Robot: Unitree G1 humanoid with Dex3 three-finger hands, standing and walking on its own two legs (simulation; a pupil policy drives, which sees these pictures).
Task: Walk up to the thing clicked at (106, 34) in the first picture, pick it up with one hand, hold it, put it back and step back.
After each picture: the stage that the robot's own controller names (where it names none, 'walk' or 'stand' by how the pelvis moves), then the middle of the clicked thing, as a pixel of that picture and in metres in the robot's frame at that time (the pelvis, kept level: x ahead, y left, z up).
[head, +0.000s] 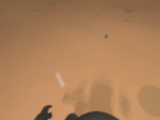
stand; (106, 36) +2.11 -0.33 -0.72
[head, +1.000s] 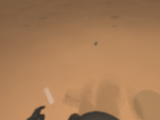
walk; (95, 43) +1.98 +0.09 -0.69
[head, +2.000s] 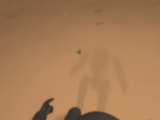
walk; (79, 51) +1.33 +0.36 -0.71
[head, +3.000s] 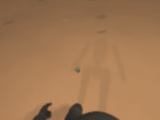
walk; (77, 69) +0.87 +0.31 -0.72
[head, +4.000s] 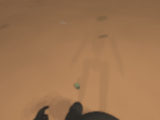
walk; (77, 86) +0.54 +0.26 -0.71
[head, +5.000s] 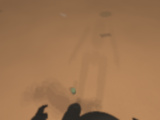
stand; (73, 91) +0.38 +0.23 -0.69
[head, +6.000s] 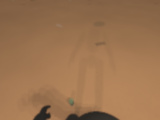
stand; (71, 102) +0.33 +0.23 -0.72
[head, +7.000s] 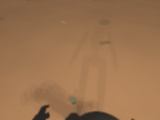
stand; (73, 100) +0.33 +0.20 -0.72
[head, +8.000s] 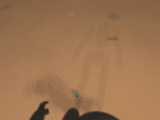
stand; (76, 94) +0.37 +0.15 -0.71
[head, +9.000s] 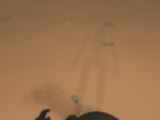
stand; (75, 99) +0.37 +0.16 -0.73
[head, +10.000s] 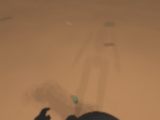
stand; (75, 100) +0.36 +0.17 -0.73
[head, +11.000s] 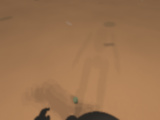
stand; (75, 100) +0.35 +0.17 -0.73
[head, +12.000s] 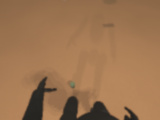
go down; (72, 85) +0.39 +0.17 -0.63
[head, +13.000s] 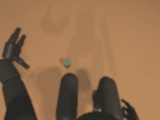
go down; (67, 63) +0.44 +0.20 -0.32
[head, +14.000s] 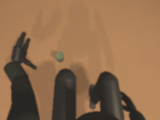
close in; (59, 57) +0.44 +0.22 -0.27
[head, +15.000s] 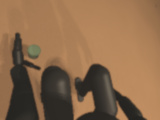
close in; (34, 52) +0.43 +0.25 -0.22
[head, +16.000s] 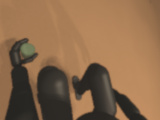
close; (27, 51) +0.42 +0.26 -0.22
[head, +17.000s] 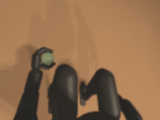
lift; (47, 59) +0.35 +0.25 -0.17
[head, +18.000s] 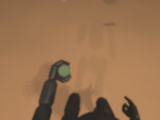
lift; (65, 74) +0.31 +0.18 +0.01
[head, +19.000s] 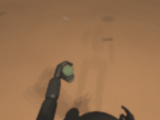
hold; (68, 74) +0.33 +0.17 +0.02
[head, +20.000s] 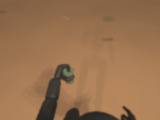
hold; (69, 75) +0.32 +0.17 +0.00
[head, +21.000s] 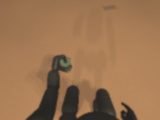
crouch; (66, 65) +0.39 +0.18 -0.07
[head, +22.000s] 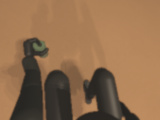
lower; (41, 49) +0.45 +0.26 -0.17
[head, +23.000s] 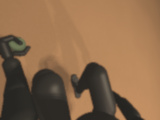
lower; (19, 47) +0.44 +0.28 -0.23
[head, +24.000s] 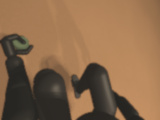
lower; (22, 46) +0.44 +0.28 -0.23
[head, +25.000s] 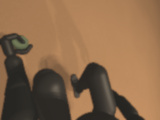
lower; (21, 46) +0.45 +0.27 -0.24
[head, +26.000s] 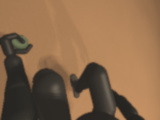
lower; (21, 45) +0.45 +0.27 -0.24
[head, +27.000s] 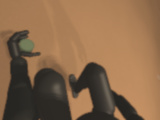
open; (26, 48) +0.44 +0.25 -0.24
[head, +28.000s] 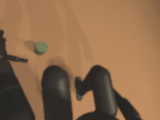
stand; (40, 49) +0.44 +0.23 -0.25
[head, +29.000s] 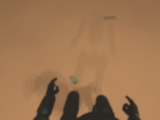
stand; (74, 80) +0.41 +0.16 -0.57
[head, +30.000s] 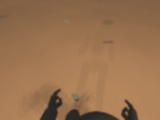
stand; (76, 97) +0.38 +0.15 -0.67
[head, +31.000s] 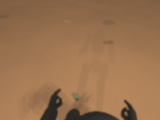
stand; (76, 97) +0.39 +0.14 -0.67
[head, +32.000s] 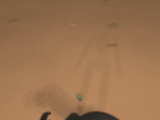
stand; (80, 97) +0.41 +0.14 -0.72
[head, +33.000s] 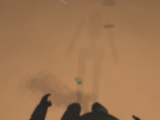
walk; (79, 81) +0.47 +0.10 -0.71
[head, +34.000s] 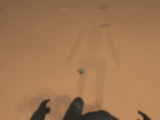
walk; (81, 71) +0.70 +0.18 -0.69
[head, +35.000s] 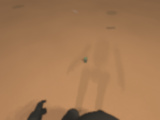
stand; (85, 60) +1.04 +0.15 -0.69
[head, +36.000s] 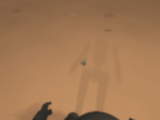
stand; (84, 62) +1.02 +0.15 -0.72
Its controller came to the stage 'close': yes
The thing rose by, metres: 0.72
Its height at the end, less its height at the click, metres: +0.00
